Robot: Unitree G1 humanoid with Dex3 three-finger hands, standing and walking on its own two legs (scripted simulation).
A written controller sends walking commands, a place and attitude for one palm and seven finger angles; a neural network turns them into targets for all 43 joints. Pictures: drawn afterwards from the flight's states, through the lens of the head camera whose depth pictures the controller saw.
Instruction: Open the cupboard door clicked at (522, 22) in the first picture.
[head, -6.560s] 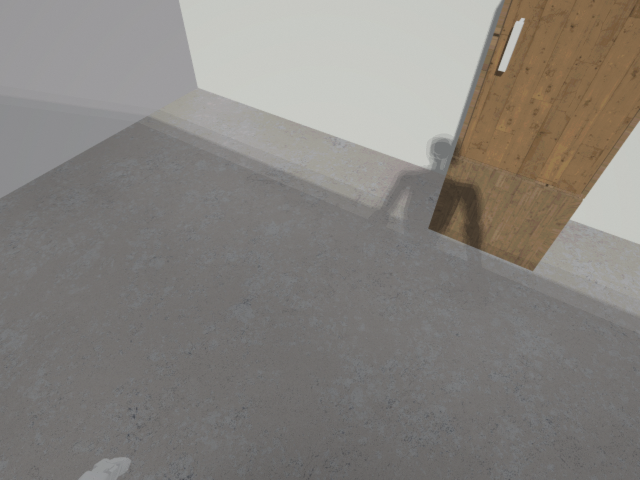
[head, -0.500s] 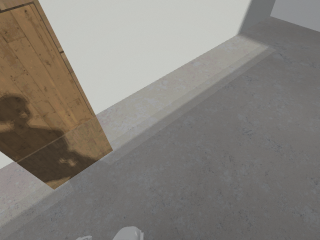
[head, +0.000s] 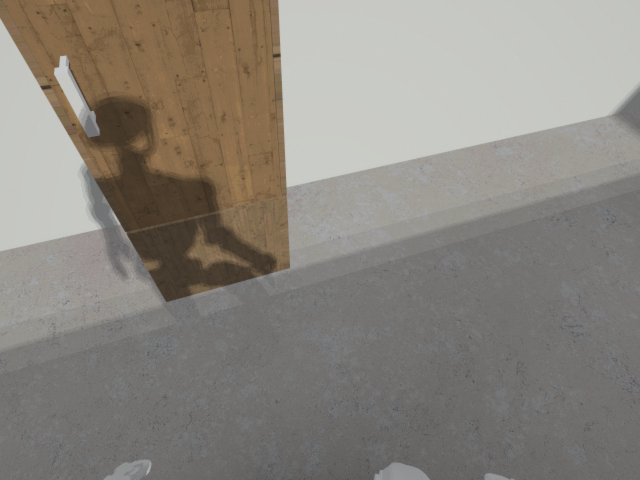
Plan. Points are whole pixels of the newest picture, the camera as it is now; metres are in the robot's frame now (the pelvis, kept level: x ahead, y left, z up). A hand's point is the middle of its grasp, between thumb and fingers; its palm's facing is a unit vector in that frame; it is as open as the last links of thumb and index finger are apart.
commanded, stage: turn to face it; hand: left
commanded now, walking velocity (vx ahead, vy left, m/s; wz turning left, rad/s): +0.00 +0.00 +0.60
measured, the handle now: (78, 97) +0.69 +0.48 +0.06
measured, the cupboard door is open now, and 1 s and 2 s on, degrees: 0 0 0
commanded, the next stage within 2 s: take the last steps up to it in 0.48 s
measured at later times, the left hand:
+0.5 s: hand out of the picture -0.01 +0.16 -0.15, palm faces +0.29 -0.92 -0.28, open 7.4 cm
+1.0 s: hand out of the picture +0.01 +0.18 -0.16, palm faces +0.35 -0.91 -0.22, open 7.4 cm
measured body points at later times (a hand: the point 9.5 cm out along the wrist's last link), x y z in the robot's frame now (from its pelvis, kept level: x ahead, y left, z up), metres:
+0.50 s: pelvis -0.01 -0.04 +0.00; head +0.03 -0.05 +0.45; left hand -0.03 +0.21 -0.13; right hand +0.12 -0.28 -0.16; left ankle -0.07 +0.10 -0.69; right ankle +0.02 -0.14 -0.74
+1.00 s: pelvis +0.02 -0.02 +0.00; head +0.02 -0.03 +0.45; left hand -0.01 +0.23 -0.14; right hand +0.09 -0.24 -0.16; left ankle -0.06 +0.08 -0.74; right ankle +0.09 -0.11 -0.73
